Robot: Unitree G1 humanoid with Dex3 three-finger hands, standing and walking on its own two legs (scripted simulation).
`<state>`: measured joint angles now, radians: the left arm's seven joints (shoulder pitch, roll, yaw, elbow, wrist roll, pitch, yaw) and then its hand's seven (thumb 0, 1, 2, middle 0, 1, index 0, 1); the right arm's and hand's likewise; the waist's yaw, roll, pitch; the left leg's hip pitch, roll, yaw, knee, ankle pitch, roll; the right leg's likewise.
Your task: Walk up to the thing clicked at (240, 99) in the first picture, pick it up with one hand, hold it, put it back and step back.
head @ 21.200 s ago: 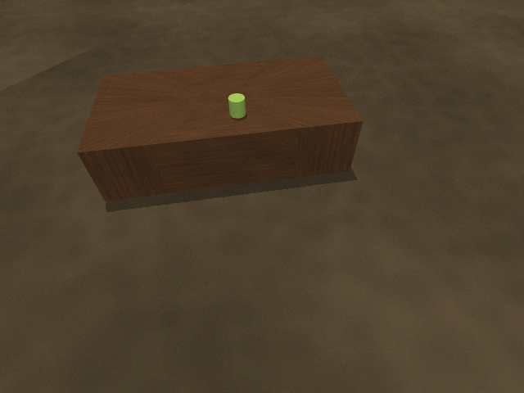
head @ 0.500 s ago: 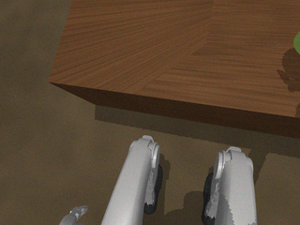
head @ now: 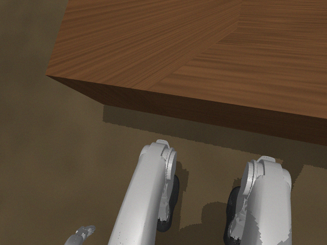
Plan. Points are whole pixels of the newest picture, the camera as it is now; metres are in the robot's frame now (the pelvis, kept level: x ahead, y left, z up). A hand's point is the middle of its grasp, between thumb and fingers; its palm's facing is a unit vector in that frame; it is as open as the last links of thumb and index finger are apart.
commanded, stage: lower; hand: right
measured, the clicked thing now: out of the picture +0.57 -0.30 -0.02
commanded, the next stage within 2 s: loosen in 0.48 s
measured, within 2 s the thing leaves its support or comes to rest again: rests again in 0.54 s
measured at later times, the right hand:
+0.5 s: hand out of the picture +0.57 -0.31 +0.00, palm faces +0.39 +0.92 -0.01, open 6.9 cm
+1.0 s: hand out of the picture +0.57 -0.31 +0.00, palm faces +0.38 +0.93 -0.02, open 10.1 cm
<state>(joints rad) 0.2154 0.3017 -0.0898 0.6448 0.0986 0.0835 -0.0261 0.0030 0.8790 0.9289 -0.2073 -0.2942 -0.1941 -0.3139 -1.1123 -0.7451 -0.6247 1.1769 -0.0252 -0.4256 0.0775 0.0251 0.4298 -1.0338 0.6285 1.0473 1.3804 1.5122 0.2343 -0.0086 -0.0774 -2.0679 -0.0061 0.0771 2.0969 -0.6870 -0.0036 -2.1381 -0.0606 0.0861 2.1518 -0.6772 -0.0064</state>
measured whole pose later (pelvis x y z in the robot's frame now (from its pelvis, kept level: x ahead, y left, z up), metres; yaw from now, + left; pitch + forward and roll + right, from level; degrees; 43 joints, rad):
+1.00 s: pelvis -0.01 +0.00 -0.03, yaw +1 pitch +35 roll +8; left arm 0.21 0.31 -0.13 0.62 0.10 0.12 -0.02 0.00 0.88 0.93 -0.21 -0.30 -0.20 -0.32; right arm -1.15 -0.81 -0.61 1.14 -0.02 -0.36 0.09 0.00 0.22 -0.53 0.72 0.64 0.85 0.71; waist 0.25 0.00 -0.04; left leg -2.13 0.00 0.10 2.18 -0.68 -0.01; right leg -2.22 -0.05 0.11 2.25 -0.66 -0.01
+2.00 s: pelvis +0.02 -0.01 +0.18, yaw +0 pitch +31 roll +7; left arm 0.27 0.28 -0.08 0.62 0.02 0.17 -0.04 0.00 0.90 0.90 -0.20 -0.29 -0.20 -0.30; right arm -1.02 -0.97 -0.58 1.21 -0.20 -0.07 -0.03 -0.01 0.46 -0.09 0.07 0.06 0.06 0.06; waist 0.18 -0.03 -0.10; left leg -1.47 -0.04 0.08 1.48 -0.56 -0.02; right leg -1.55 -0.09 0.07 1.58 -0.59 -0.01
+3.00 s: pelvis +0.07 +0.01 +0.31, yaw -8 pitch +7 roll +2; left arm 0.23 0.22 -0.03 0.50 -0.02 -0.14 0.17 0.01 0.91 0.88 -0.20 -0.29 -0.20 -0.29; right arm 0.47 -0.23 -0.03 -0.03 0.06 0.34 -0.02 -0.01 0.54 -0.05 0.06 0.04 0.05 0.03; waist 0.03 -0.04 -0.12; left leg -0.58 0.00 0.09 0.90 -0.46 0.01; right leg -0.65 -0.04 0.05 0.96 -0.44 0.02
